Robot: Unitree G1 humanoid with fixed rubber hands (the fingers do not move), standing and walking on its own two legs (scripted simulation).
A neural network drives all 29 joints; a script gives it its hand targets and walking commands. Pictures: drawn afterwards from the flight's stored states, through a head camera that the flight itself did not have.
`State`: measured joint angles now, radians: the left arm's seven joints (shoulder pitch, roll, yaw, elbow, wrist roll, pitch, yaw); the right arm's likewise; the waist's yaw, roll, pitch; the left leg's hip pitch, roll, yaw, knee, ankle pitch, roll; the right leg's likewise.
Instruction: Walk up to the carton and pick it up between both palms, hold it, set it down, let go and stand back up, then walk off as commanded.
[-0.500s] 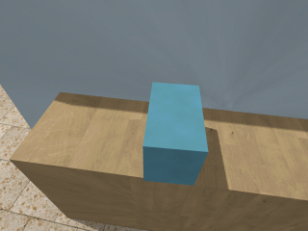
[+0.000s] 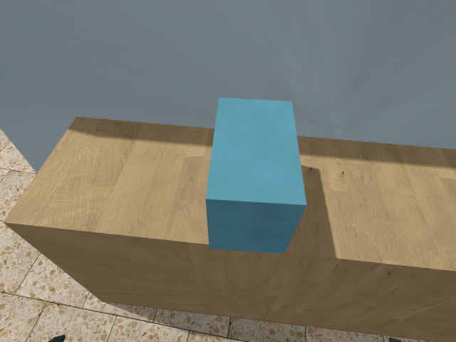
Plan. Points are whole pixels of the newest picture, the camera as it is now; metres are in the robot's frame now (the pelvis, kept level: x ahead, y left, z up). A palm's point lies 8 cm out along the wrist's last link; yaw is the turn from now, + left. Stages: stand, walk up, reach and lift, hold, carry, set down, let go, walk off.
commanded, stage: walk off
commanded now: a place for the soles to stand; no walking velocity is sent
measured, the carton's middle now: (251, 174) +0.46 -0.05 +0.00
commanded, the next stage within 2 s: stand in 1.88 s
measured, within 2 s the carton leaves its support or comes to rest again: neither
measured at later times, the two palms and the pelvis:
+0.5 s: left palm out of the picture +0.02 +0.32 -0.12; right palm out of the picture -0.06 -0.34 -0.11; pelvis -0.12 +0.00 -0.03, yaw -4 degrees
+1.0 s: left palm out of the picture -0.13 +0.33 -0.11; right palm out of the picture -0.14 -0.32 -0.09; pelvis -0.26 +0.00 -0.02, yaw -2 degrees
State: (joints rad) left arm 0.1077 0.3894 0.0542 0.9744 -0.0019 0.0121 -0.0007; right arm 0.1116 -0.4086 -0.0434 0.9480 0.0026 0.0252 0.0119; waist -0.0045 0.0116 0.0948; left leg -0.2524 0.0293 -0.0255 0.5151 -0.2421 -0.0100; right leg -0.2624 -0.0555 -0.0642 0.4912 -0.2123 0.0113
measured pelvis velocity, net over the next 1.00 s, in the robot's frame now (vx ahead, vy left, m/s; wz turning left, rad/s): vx -0.26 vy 0.00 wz -0.03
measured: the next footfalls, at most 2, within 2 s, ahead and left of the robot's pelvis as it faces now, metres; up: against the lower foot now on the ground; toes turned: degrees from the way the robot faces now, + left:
right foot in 0.48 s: -0.12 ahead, -0.11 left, +0.00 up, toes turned +0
left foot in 0.80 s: -0.15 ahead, +0.11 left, +0.00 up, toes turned -6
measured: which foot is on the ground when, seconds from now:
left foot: down 0.00-0.48, up 0.50-0.78, down 0.80-1.00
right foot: down 0.00-0.16, up 0.18-0.46, down 0.48-0.80, up 0.82-1.00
